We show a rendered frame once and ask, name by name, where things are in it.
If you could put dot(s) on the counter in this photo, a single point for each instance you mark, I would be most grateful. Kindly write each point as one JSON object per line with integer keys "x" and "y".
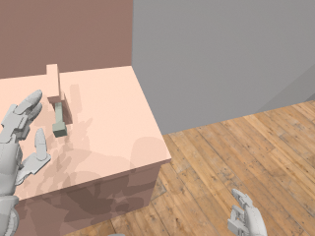
{"x": 79, "y": 53}

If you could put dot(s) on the left robot forearm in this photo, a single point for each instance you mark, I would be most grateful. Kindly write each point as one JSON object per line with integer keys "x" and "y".
{"x": 9, "y": 218}

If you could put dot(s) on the tap lever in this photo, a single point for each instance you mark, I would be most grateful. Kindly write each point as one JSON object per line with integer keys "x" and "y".
{"x": 59, "y": 128}

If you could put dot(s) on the robot right hand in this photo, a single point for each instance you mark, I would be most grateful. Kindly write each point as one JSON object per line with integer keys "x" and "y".
{"x": 250, "y": 221}

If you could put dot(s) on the robot left hand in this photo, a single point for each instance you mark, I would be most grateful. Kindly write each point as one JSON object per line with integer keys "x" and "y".
{"x": 16, "y": 128}

